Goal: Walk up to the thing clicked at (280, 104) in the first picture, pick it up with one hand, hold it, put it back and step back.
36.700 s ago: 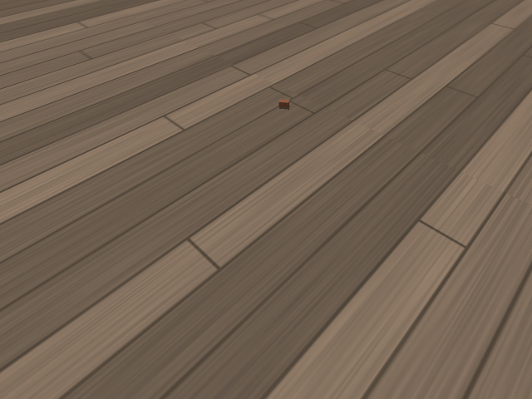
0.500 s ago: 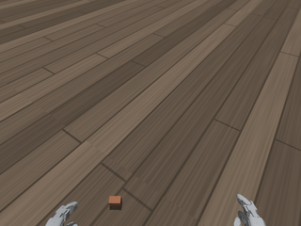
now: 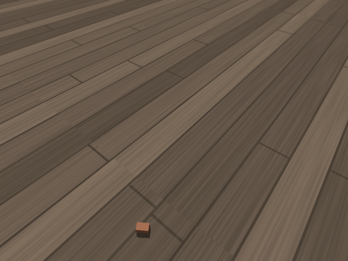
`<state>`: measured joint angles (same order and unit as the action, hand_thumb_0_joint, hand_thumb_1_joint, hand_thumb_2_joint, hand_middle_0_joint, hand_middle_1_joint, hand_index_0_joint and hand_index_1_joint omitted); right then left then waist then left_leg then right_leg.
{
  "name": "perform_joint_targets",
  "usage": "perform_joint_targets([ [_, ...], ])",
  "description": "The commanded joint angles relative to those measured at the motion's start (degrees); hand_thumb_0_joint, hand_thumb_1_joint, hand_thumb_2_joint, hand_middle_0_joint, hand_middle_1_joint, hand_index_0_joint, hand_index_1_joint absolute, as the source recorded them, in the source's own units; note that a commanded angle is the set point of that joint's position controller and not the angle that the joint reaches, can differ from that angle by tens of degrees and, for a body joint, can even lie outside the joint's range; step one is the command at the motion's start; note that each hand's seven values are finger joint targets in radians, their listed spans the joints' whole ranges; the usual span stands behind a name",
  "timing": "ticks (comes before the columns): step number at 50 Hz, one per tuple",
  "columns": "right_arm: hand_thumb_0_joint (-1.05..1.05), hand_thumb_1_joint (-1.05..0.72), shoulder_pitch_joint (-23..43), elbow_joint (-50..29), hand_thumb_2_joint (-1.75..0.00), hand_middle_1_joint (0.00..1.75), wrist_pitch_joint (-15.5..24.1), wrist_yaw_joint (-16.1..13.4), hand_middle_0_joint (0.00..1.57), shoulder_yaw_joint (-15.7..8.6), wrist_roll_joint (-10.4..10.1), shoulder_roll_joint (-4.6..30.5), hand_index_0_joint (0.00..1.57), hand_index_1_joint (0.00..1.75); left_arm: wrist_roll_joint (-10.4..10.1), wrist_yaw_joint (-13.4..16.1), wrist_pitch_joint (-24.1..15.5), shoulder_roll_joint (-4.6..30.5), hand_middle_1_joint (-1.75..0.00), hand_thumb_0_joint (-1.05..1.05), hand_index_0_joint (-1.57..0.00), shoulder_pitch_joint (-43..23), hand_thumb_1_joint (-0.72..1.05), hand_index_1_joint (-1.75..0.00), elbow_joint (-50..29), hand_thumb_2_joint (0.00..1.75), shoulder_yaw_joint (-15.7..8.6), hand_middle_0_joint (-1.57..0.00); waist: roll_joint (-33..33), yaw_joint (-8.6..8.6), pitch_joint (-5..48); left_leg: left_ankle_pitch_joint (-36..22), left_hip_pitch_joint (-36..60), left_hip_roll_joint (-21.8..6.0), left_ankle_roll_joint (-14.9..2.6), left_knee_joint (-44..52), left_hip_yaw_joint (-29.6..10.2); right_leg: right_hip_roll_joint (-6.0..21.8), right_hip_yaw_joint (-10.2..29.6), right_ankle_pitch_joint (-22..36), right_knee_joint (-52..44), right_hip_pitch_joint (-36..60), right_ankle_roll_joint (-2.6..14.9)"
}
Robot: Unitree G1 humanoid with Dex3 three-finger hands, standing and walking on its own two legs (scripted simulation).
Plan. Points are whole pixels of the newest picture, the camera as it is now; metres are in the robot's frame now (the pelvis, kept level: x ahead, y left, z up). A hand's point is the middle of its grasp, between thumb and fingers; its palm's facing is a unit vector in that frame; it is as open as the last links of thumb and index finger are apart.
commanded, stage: stand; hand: left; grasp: from above
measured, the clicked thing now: (142, 227) +0.48 +0.20 -0.74
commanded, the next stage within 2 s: none
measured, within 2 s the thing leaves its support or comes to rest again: neither
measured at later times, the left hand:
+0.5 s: hand out of the picture +0.04 +0.24 -0.14, palm faces +0.03 -0.94 -0.34, open 7.4 cm
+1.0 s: hand out of the picture +0.08 +0.22 -0.14, palm faces +0.03 -0.94 -0.33, open 7.4 cm
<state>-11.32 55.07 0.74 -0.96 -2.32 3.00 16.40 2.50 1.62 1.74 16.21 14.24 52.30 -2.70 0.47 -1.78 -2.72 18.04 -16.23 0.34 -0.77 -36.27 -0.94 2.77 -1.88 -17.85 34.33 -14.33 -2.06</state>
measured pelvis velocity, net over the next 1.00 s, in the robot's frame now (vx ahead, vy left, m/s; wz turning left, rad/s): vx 0.01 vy -0.02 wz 0.00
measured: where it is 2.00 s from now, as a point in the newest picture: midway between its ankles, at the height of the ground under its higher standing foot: outside the picture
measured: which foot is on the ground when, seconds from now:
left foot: down 0.00-1.00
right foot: down 0.00-1.00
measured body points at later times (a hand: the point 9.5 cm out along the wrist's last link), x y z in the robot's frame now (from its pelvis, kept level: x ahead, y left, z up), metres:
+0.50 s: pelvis +0.00 -0.01 +0.02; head +0.00 -0.01 +0.47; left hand +0.04 +0.28 -0.12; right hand +0.07 -0.29 -0.12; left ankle +0.02 +0.11 -0.73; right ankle +0.01 -0.14 -0.73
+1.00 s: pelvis +0.01 -0.02 +0.02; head +0.01 -0.02 +0.47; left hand +0.08 +0.27 -0.11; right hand +0.08 -0.31 -0.12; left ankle +0.02 +0.11 -0.73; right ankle +0.01 -0.14 -0.73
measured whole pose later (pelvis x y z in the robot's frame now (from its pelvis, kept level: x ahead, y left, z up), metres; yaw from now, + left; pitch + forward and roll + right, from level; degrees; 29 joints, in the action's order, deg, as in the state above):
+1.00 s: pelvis +0.01 -0.02 +0.02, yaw +0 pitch -3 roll +0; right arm -6.6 65.3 0.4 -0.9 -0.7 1.4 18.4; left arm 1.4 0.7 -0.1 17.3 5.7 66.3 -1.9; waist 1.1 -0.7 -3.6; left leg 10.4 -6.2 -0.8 0.9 -19.9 -1.7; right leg 1.4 -2.9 -10.7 18.5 -4.5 -0.8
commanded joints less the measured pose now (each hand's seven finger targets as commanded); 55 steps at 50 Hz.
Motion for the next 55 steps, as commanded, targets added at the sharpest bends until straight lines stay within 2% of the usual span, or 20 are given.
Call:
perform_joint_targets([
  [1, 0.0, -0.9, 3.12, -2.21, -0.9, 0.3, 1.09, -0.86, 0.2, -2.03, -0.84, 10.17, 0.2, 0.3, -0.5, 0.88, -2.65, 9.74, -0.3, 0.0, -0.2, -3.02, 0.9, -0.3, -0.56, 0.9, -1.96, -0.2, 0.98, 0.81, 2.54, -7.37, 2.46, -4.91, -1.93, 12.31, -7.04, 3.11, 3.87, 7.3, -9.62, 3.3, 2.91],
  [5, 0.0, -0.9, 2.72, 0.21, -0.9, 0.3, 0.95, -0.91, 0.2, -1.74, -1.29, 10.46, 0.2, 0.3, -0.73, 0.92, -2.78, 10.24, -0.3, 0.0, -0.2, -3.46, 0.9, -0.3, 2.75, 0.9, -1.67, -0.2, 0.48, 1.04, 2.38, -11.21, 4.71, -5.1, -1.5, 14.33, -6.58, 3.66, 3.95, 9.19, -11.87, 5.78, 2.68],
  [9, 0.0, -0.9, 4.02, 1.84, -0.9, 0.3, 0.74, -0.97, 0.2, -1.67, -1.39, 10.89, 0.2, 0.3, -0.58, 0.9, -2.49, 10.36, -0.3, 0.0, -0.2, -3.46, 0.9, -0.3, 5.69, 0.9, -1.3, -0.2, 0.76, 0.75, 0.97, -7.69, 5.29, -5.62, -1.25, 17.02, -7.14, 3.56, 3.38, 7.66, -13.69, 6.27, 2.32],
  [13, 0.0, -0.9, 4.4, 3.2, -0.9, 0.3, 0.48, -0.78, 0.2, -1.52, -1.52, 10.63, 0.2, 0.3, -0.5, 0.91, -2.76, 10.92, -0.3, 0.0, -0.2, -4.59, 0.9, -0.3, 7.56, 0.9, -1.17, -0.2, -0.33, 0.95, 0.2, -8.26, 5.9, -5.37, -0.88, 17.69, -6.63, 3.87, 3.63, 7.17, -15.85, 6.74, 2.08],
  [16, 0.0, -0.9, 4.95, 3.97, -0.9, 0.3, 0.31, -0.62, 0.2, -1.34, -1.56, 10.89, 0.2, 0.3, -0.62, 0.69, -2.68, 11.21, -0.3, 0.0, -0.2, -4.89, 0.9, -0.3, 8.63, 0.9, -1.1, -0.2, 0.9, 0.84, -1.04, -4.11, 4.38, -5.22, -0.67, 19.52, -6.93, 3.63, 3.51, 5.46, -16.45, 7.22, 1.98],
  [20, 0.0, -0.9, 5.7, 4.71, -0.9, 0.3, 0.41, -0.56, 0.2, -1.41, -1.68, 11.63, 0.2, 0.3, -0.67, 0.5, -2.66, 11.27, -0.3, 0.0, -0.2, -4.98, 0.9, -0.3, 9.85, 0.9, -0.99, -0.2, 0.8, 0.65, -0.39, -3.98, 5.29, -5.74, -0.63, 20.34, -7.24, 3.79, 3.59, 5.67, -17.01, 7.45, 2.11],
  [21, 0.0, -0.9, 5.25, 4.91, -0.9, 0.3, 0.42, -0.54, 0.2, -1.27, -1.6, 11.51, 0.2, 0.3, -0.74, 0.48, -2.75, 11.52, -0.3, 0.0, -0.2, -5.67, 0.9, -0.3, 9.86, 0.9, -1.07, -0.2, 0.55, 0.9, 0.08, -4.88, 5.13, -5.83, -0.82, 20.1, -6.92, 4.23, 3.96, 7.18, -17.16, 8.33, 2.25],
  [24, 0.0, -0.9, 5.45, 5.53, -0.9, 0.3, 0.41, -0.54, 0.2, -1.11, -1.67, 11.57, 0.2, 0.3, -0.79, 0.42, -2.73, 12.07, -0.3, 0.0, -0.2, -6.25, 0.9, -0.3, 10.35, 0.9, -1.12, -0.2, 0.11, 0.88, 0.26, -5.36, 5.65, -5.81, -0.52, 20.29, -6.8, 4.3, 4.05, 6.31, -17.35, 8.14, 2.28],
  [30, 0.0, -0.9, 6.0, 6.14, -0.9, 0.3, 0.48, -0.49, 0.2, -0.77, -1.71, 11.86, 0.2, 0.3, -1.01, 0.43, -3.03, 12.58, -0.3, 0.0, -0.2, -7.91, 0.9, -0.3, 10.73, 0.9, -1.03, -0.2, -0.69, 1.05, 1.9, -11.75, 7.75, -6.15, -0.74, 18.98, -6.04, 4.94, 4.16, 9.85, -18.37, 9.01, 2.33],
  [32, 0.0, -0.9, 5.55, 6.5, -0.9, 0.3, 0.41, -0.48, 0.2, -0.6, -1.68, 11.82, 0.2, 0.3, -1.05, 0.39, -2.99, 12.79, -0.3, 0.0, -0.2, -8.19, 0.9, -0.3, 10.92, 0.9, -1.03, -0.2, -0.87, 1.21, 1.38, -11.63, 7.34, -5.98, -0.54, 19.28, -5.81, 4.9, 4.15, 9.74, -18.58, 9.13, 2.32],
  [35, 0.0, -0.9, 5.62, 6.78, -0.9, 0.3, 0.62, -0.51, 0.2, -0.45, -1.75, 12.28, 0.2, 0.3, -1.29, 0.33, -3.16, 12.81, -0.3, 0.0, -0.2, -8.67, 0.9, -0.3, 10.9, 0.9, -1.07, -0.2, -0.51, 1.27, 2.78, -15.7, 8.41, -6.39, -0.55, 18.82, -5.63, 5.11, 4.26, 13.64, -18.31, 10.27, 2.29],
  [38, 0.0, -0.9, 5.7, 7.19, -0.9, 0.3, 0.55, -0.59, 0.2, -0.24, -1.79, 12.41, 0.2, 0.3, -1.3, 0.24, -3.09, 12.98, -0.3, 0.0, -0.2, -9.13, 0.9, -0.3, 11.1, 0.9, -1.14, -0.2, 0.05, 1.3, 2.62, -14.55, 8.0, -6.5, -0.51, 19.17, -5.49, 5.12, 4.26, 13.46, -18.48, 10.62, 2.29],
  [45, 0.0, -0.9, 6.57, 7.25, -0.9, 0.3, 0.71, -0.63, 0.2, -0.27, -1.88, 12.85, 0.2, 0.3, -1.31, 0.13, -3.05, 12.67, -0.3, 0.0, -0.2, -9.27, 0.9, -0.3, 11.44, 0.9, -1.09, -0.2, -0.33, 0.96, 2.74, -17.59, 9.4, -6.85, -0.34, 19.06, -5.39, 4.84, 3.62, 14.34, -18.57, 10.47, 2.25],
  [51, 0.0, -0.9, 6.95, 7.3, -0.9, 0.3, 0.56, -0.54, 0.2, -0.09, -1.92, 12.86, 0.2, 0.3, -1.37, -0.13, -3.03, 13.25, -0.3, 0.0, -0.2, -10.26, 0.9, -0.3, 11.42, 0.9, -1.21, -0.2, -0.28, 1.25, 1.97, -13.19, 8.65, -6.86, -0.3, 19.91, -5.24, 4.93, 4.14, 11.51, -19.5, 9.99, 2.38],
  [55, 0.0, -0.9, 7.06, 7.11, -0.9, 0.3, 0.81, -0.46, 0.2, -0.21, -2.03, 13.29, 0.2, 0.3, -1.43, -0.14, -3.21, 13.33, -0.3, 0.0, -0.2, -10.5, 0.9, -0.3, 10.98, 0.9, -1.21, -0.2, -0.05, 1.31, 3.55, -17.94, 9.69, -7.12, -0.34, 19.53, -5.08, 4.98, 4.04, 15.46, -18.86, 10.9, 2.51],
])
